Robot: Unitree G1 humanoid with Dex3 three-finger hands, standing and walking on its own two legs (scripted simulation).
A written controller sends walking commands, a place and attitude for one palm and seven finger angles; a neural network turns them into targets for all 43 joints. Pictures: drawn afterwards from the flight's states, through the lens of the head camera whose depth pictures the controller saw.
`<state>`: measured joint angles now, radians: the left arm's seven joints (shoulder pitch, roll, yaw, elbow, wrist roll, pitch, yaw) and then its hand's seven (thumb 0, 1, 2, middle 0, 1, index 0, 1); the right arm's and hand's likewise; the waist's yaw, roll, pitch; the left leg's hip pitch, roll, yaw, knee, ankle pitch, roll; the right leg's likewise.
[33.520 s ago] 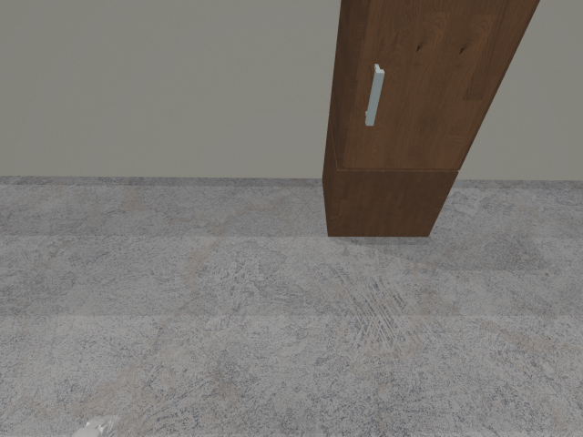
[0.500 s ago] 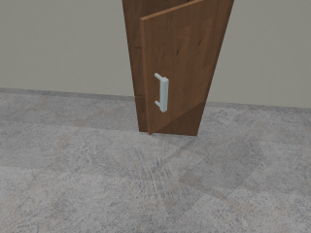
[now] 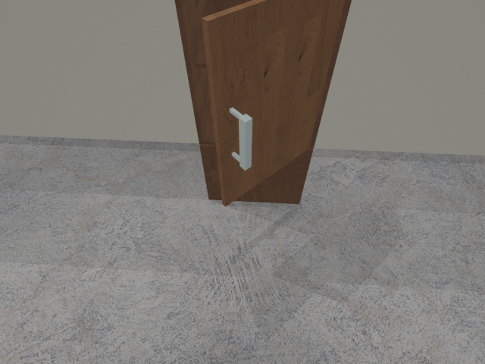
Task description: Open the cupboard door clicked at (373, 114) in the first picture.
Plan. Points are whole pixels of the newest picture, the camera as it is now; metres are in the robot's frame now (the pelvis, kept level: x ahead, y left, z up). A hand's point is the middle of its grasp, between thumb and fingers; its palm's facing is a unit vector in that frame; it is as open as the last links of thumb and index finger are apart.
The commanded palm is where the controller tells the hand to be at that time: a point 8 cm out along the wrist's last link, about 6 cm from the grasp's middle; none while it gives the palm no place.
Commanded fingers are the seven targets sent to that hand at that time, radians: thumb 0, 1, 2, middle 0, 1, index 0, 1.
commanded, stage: walk to a spot facing it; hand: left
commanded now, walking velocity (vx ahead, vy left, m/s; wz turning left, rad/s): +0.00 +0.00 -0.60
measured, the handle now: (240, 139) +0.63 +0.05 -0.05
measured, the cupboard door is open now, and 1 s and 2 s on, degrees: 44 44 44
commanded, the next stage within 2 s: none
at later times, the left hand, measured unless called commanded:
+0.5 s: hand out of the picture +0.11 +0.15 -0.16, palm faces -0.17 -0.93 -0.32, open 7.4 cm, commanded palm none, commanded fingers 0.00 0.90 0.90 -0.20 -0.30 -0.20 -0.30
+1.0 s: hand (186, 337) +0.19 +0.13 -0.18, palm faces -0.43 -0.87 -0.24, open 7.4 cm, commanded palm none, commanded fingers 0.00 0.90 0.90 -0.20 -0.30 -0.20 -0.30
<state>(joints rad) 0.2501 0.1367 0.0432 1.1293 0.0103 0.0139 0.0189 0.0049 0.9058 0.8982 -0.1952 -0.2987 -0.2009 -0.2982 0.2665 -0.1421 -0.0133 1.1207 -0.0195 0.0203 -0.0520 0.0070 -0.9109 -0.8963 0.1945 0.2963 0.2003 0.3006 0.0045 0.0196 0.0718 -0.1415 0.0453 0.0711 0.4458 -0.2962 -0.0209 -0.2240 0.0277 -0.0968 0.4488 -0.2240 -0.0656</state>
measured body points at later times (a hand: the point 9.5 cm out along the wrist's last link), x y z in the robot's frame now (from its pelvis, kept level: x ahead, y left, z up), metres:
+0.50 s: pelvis -0.01 -0.05 -0.01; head +0.05 -0.09 +0.44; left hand +0.12 +0.20 -0.13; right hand +0.02 -0.31 -0.17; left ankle -0.01 +0.12 -0.66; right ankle -0.01 -0.12 -0.74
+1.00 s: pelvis +0.03 -0.03 +0.00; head +0.10 -0.05 +0.44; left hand +0.21 +0.18 -0.16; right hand +0.01 -0.30 -0.13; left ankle +0.08 +0.10 -0.74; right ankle -0.05 -0.11 -0.67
